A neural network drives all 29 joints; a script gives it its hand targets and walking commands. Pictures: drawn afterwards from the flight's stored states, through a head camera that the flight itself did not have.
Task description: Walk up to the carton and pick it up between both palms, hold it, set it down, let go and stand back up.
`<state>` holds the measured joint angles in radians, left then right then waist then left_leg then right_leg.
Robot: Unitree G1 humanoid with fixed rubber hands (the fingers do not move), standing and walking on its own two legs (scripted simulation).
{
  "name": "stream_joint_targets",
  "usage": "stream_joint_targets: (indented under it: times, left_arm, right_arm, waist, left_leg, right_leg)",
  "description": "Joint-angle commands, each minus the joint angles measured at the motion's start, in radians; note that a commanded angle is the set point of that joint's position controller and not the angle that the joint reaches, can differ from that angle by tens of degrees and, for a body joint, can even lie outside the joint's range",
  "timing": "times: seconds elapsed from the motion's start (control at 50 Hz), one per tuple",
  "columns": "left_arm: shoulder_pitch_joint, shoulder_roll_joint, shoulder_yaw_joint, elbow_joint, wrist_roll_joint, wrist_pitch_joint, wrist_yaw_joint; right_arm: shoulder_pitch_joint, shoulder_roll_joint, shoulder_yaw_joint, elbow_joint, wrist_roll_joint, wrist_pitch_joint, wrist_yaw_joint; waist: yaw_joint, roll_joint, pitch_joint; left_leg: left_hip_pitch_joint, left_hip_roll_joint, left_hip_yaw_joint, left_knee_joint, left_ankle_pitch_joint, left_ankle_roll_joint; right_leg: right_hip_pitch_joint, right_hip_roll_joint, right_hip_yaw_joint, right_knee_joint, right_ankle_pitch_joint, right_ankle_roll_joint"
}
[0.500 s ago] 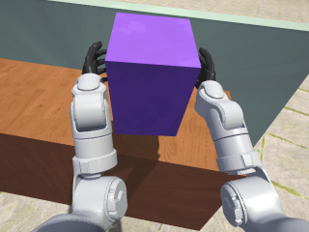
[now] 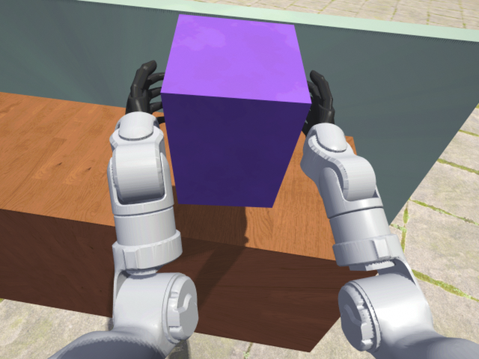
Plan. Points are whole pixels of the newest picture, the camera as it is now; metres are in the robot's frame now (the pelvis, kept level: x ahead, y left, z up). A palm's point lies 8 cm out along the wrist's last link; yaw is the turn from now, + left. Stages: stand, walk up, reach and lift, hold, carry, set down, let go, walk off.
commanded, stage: set down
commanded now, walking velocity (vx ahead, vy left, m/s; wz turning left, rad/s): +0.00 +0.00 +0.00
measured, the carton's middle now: (231, 122) +0.40 +0.01 +0.21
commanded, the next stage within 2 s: none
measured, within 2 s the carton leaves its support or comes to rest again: neither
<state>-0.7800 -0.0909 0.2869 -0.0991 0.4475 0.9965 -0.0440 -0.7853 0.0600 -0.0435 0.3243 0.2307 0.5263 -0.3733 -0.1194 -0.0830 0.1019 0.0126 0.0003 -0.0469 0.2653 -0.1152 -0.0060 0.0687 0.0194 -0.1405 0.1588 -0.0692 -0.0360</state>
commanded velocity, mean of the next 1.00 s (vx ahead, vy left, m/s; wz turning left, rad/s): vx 0.00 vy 0.00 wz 0.00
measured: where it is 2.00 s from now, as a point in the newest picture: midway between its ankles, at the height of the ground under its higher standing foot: outside the picture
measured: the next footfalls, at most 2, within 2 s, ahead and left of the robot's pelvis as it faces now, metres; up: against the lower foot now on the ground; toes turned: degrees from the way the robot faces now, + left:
none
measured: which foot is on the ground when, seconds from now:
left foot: down 0.00-1.00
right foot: down 0.00-1.00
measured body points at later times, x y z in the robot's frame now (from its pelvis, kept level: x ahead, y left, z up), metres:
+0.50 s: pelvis +0.03 +0.00 +0.00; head +0.05 +0.03 +0.45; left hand +0.42 +0.12 +0.16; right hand +0.41 -0.14 +0.15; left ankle +0.03 +0.12 -0.75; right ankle +0.03 -0.09 -0.75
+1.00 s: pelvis +0.03 +0.01 +0.00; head +0.05 +0.04 +0.45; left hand +0.43 +0.12 +0.16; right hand +0.42 -0.14 +0.14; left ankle +0.03 +0.12 -0.75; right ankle +0.03 -0.09 -0.75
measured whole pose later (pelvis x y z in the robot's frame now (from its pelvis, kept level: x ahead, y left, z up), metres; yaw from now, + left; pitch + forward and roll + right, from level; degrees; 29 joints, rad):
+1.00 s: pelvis +0.03 +0.01 +0.00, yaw +0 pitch -7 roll -1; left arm -0.63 -0.13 0.23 0.16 0.38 0.54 0.01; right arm -0.64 0.07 -0.15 0.56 0.03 0.04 -0.21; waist -0.07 -0.07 0.16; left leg 0.04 -0.02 -0.04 0.22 -0.14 0.01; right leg 0.11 0.01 -0.13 0.10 -0.08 -0.01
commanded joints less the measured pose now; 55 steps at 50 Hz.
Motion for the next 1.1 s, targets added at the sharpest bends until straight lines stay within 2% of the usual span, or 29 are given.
stream_joint_targets:
  times: [0.0, 0.02, 0.06, 0.08, 0.1, 0.14, 0.18, 0.26, 0.28, 0.36, 0.4, 0.44, 0.48, 0.5, 0.52, 0.56, 0.64, 0.7, 0.76, 0.78, 0.82, 0.86, 0.88, 0.9, 0.96, 1.02, 1.04, 1.06, 1.08]
  left_arm:
    - [-0.546, -0.390, -0.363, -0.116, -0.183, -0.119, -0.161]
    - [-0.540, -0.373, -0.342, -0.072, -0.163, -0.131, -0.167]
    - [-0.501, -0.342, -0.311, -0.047, -0.151, -0.174, -0.173]
    - [-0.511, -0.330, -0.310, -0.066, -0.147, -0.203, -0.170]
    - [-0.509, -0.314, -0.293, -0.043, -0.136, -0.220, -0.168]
    - [-0.471, -0.286, -0.251, 0.010, -0.118, -0.261, -0.163]
    - [-0.447, -0.273, -0.263, 0.048, -0.113, -0.294, -0.163]
    - [-0.420, -0.286, -0.310, 0.016, -0.140, -0.386, -0.135]
    - [-0.424, -0.314, -0.334, 0.004, -0.154, -0.409, -0.127]
    - [-0.437, -0.351, -0.419, -0.025, -0.201, -0.501, -0.099]
    - [-0.426, -0.397, -0.462, -0.038, -0.220, -0.529, -0.090]
    - [-0.375, -0.410, -0.482, -0.017, -0.215, -0.550, -0.091]
    - [-0.355, -0.413, -0.501, -0.063, -0.216, -0.558, -0.085]
    - [-0.340, -0.421, -0.503, -0.069, -0.210, -0.553, -0.082]
    - [-0.330, -0.435, -0.533, -0.103, -0.215, -0.553, -0.079]
    - [-0.319, -0.457, -0.562, -0.139, -0.226, -0.548, -0.071]
    - [-0.279, -0.394, -0.501, -0.046, -0.204, -0.494, -0.084]
    - [-0.262, -0.356, -0.465, -0.011, -0.200, -0.465, -0.085]
    - [-0.332, -0.355, -0.445, 0.020, -0.201, -0.479, -0.074]
    - [-0.358, -0.370, -0.457, -0.005, -0.211, -0.491, -0.068]
    - [-0.363, -0.376, -0.433, 0.076, -0.201, -0.507, -0.064]
    - [-0.355, -0.388, -0.426, 0.105, -0.191, -0.525, -0.063]
    - [-0.368, -0.390, -0.411, 0.110, -0.192, -0.535, -0.065]
    - [-0.358, -0.407, -0.421, 0.107, -0.187, -0.543, -0.062]
    - [-0.370, -0.430, -0.428, 0.129, -0.185, -0.572, -0.060]
    - [-0.408, -0.415, -0.404, 0.174, -0.181, -0.598, -0.068]
    - [-0.408, -0.417, -0.397, 0.183, -0.185, -0.608, -0.068]
    - [-0.402, -0.418, -0.389, 0.191, -0.185, -0.621, -0.068]
    - [-0.428, -0.411, -0.379, 0.231, -0.191, -0.631, -0.069]
  right_arm:
    - [-0.668, 0.252, 0.190, -0.287, 0.009, -0.132, 0.088]
    - [-0.659, 0.237, 0.164, -0.244, -0.019, -0.147, 0.093]
    - [-0.635, 0.221, 0.137, -0.237, -0.044, -0.197, 0.110]
    - [-0.636, 0.224, 0.131, -0.241, -0.060, -0.228, 0.123]
    - [-0.617, 0.220, 0.113, -0.188, -0.086, -0.245, 0.133]
    - [-0.580, 0.200, 0.071, -0.128, -0.130, -0.294, 0.159]
    - [-0.543, 0.195, 0.057, -0.093, -0.160, -0.336, 0.179]
    - [-0.525, 0.221, 0.097, -0.095, -0.173, -0.440, 0.204]
    - [-0.515, 0.232, 0.111, -0.095, -0.177, -0.457, 0.209]
    - [-0.533, 0.274, 0.169, -0.148, -0.197, -0.534, 0.219]
    - [-0.518, 0.310, 0.204, -0.158, -0.195, -0.565, 0.219]
    - [-0.496, 0.342, 0.252, -0.185, -0.203, -0.579, 0.214]
    - [-0.450, 0.345, 0.275, -0.177, -0.182, -0.583, 0.209]
    - [-0.432, 0.344, 0.295, -0.182, -0.167, -0.585, 0.205]
    - [-0.432, 0.341, 0.313, -0.216, -0.154, -0.590, 0.203]
    - [-0.438, 0.359, 0.352, -0.253, -0.136, -0.594, 0.200]
    - [-0.378, 0.302, 0.318, -0.167, -0.136, -0.538, 0.202]
    - [-0.399, 0.255, 0.274, -0.164, -0.128, -0.525, 0.203]
    - [-0.448, 0.219, 0.193, -0.107, -0.150, -0.528, 0.217]
    - [-0.450, 0.222, 0.183, -0.111, -0.158, -0.537, 0.223]
    - [-0.475, 0.216, 0.150, -0.076, -0.184, -0.539, 0.238]
    - [-0.461, 0.223, 0.122, -0.020, -0.190, -0.545, 0.245]
    - [-0.458, 0.243, 0.132, -0.021, -0.194, -0.547, 0.246]
    - [-0.463, 0.237, 0.123, -0.030, -0.198, -0.557, 0.250]
    - [-0.459, 0.263, 0.131, -0.013, -0.212, -0.566, 0.259]
    - [-0.476, 0.271, 0.106, 0.029, -0.244, -0.571, 0.273]
    - [-0.471, 0.283, 0.100, 0.049, -0.261, -0.573, 0.275]
    - [-0.458, 0.296, 0.099, 0.052, -0.269, -0.581, 0.277]
    - [-0.488, 0.305, 0.088, 0.068, -0.277, -0.578, 0.277]
  waist:
    - [-0.002, 0.092, -0.495]
    - [0.003, 0.091, -0.447]
    - [0.011, 0.062, -0.408]
    - [0.030, 0.070, -0.418]
    - [0.023, 0.073, -0.370]
    - [0.041, 0.073, -0.313]
    - [0.040, 0.083, -0.318]
    - [0.042, 0.070, -0.416]
    - [0.033, 0.095, -0.445]
    - [0.030, 0.080, -0.591]
    - [0.021, 0.082, -0.641]
    - [0.030, 0.074, -0.682]
    - [0.027, 0.071, -0.678]
    - [0.038, 0.076, -0.676]
    - [0.030, 0.087, -0.685]
    - [0.039, 0.080, -0.701]
    - [0.042, 0.055, -0.475]
    - [0.050, 0.045, -0.425]
    - [0.039, 0.089, -0.428]
    - [0.033, 0.093, -0.446]
    - [0.029, 0.096, -0.449]
    - [0.026, 0.112, -0.454]
    - [0.034, 0.099, -0.473]
    - [0.026, 0.123, -0.505]
    - [0.017, 0.116, -0.548]
    - [0.024, 0.106, -0.536]
    - [0.014, 0.076, -0.530]
    - [0.016, 0.076, -0.559]
    - [0.016, 0.047, -0.557]
  left_leg:
    - [0.107, -0.048, 0.069, -0.018, 0.212, -0.029]
    - [0.085, -0.041, 0.068, -0.029, 0.170, -0.031]
    - [0.065, -0.039, 0.083, -0.054, 0.077, -0.017]
    - [0.066, -0.036, 0.090, -0.072, 0.035, -0.010]
    - [0.041, -0.032, 0.093, -0.082, -0.001, -0.007]
    - [0.028, -0.032, 0.100, -0.098, -0.043, -0.005]
    - [0.028, -0.032, 0.113, -0.103, -0.068, -0.009]
    - [0.078, -0.032, 0.100, -0.076, 0.085, -0.021]
    - [0.092, -0.039, 0.094, -0.071, 0.135, -0.025]
    - [0.097, -0.040, 0.073, -0.046, 0.254, -0.019]
    - [0.128, -0.045, 0.055, -0.020, 0.386, -0.018]
    - [0.098, -0.046, 0.038, -0.010, 0.442, -0.011]
    - [0.078, -0.047, 0.042, -0.016, 0.477, -0.003]
    - [0.077, -0.052, 0.046, -0.018, 0.496, -0.004]
    - [0.086, -0.049, 0.038, -0.014, 0.529, -0.009]
    - [0.102, -0.048, 0.038, -0.007, 0.569, -0.015]
    - [0.089, -0.033, 0.040, -0.049, 0.366, -0.014]
    - [0.094, -0.025, 0.042, -0.054, 0.293, -0.019]
    - [0.111, -0.027, 0.047, -0.056, 0.235, -0.038]
    - [0.136, -0.021, 0.046, -0.051, 0.239, -0.052]
    - [0.151, -0.019, 0.044, -0.039, 0.254, -0.056]
    - [0.162, -0.020, 0.041, -0.033, 0.284, -0.061]
    - [0.161, -0.026, 0.041, -0.027, 0.290, -0.057]
    - [0.176, -0.022, 0.032, -0.017, 0.338, -0.066]
    - [0.195, -0.019, 0.025, -0.006, 0.401, -0.076]
    - [0.111, -0.024, 0.024, -0.031, 0.292, -0.063]
    - [0.115, -0.025, 0.024, -0.034, 0.285, -0.055]
    - [0.109, -0.028, 0.024, -0.035, 0.284, -0.049]
    - [0.083, -0.029, 0.028, -0.042, 0.257, -0.037]
  right_leg:
    - [0.159, 0.015, -0.022, 0.017, 0.131, 0.069]
    - [0.160, 0.015, -0.026, 0.013, 0.099, 0.071]
    - [0.163, 0.010, -0.036, 0.007, 0.039, 0.080]
    - [0.156, 0.010, -0.037, 0.007, 0.009, 0.080]
    - [0.157, 0.010, -0.034, 0.003, -0.015, 0.074]
    - [0.160, 0.014, -0.044, -0.003, -0.066, 0.074]
    - [0.168, 0.013, -0.051, -0.005, -0.079, 0.081]
    - [0.193, 0.023, -0.042, 0.010, 0.093, 0.077]
    - [0.205, 0.023, -0.034, 0.013, 0.147, 0.082]
    - [0.274, 0.021, -0.023, 0.045, 0.327, 0.091]
    - [0.320, 0.023, -0.002, 0.059, 0.477, 0.095]
    - [0.398, 0.019, 0.002, 0.083, 0.596, 0.109]
    - [0.423, 0.017, 0.019, 0.093, 0.646, 0.110]
    - [0.444, 0.013, 0.025, 0.094, 0.686, 0.111]
    - [0.446, 0.017, 0.026, 0.095, 0.682, 0.108]
    - [0.449, 0.019, 0.026, 0.091, 0.713, 0.110]
    - [0.375, 0.007, 0.015, 0.042, 0.493, 0.106]
    - [0.327, 0.008, 0.004, 0.025, 0.379, 0.094]
    - [0.236, 0.014, -0.010, 0.002, 0.252, 0.082]
    - [0.207, 0.024, -0.013, -0.002, 0.224, 0.073]
    - [0.175, 0.027, -0.027, -0.002, 0.220, 0.074]
    - [0.183, 0.026, -0.023, -0.012, 0.223, 0.069]
    - [0.185, 0.029, -0.022, -0.009, 0.242, 0.076]
    - [0.179, 0.033, -0.022, -0.004, 0.272, 0.072]
    - [0.175, 0.038, -0.026, -0.001, 0.313, 0.068]
    - [0.197, 0.030, -0.016, 0.005, 0.279, 0.073]
    - [0.191, 0.028, -0.017, 0.005, 0.286, 0.077]
    - [0.217, 0.030, -0.020, 0.008, 0.314, 0.079]
    - [0.217, 0.026, -0.016, 0.013, 0.322, 0.088]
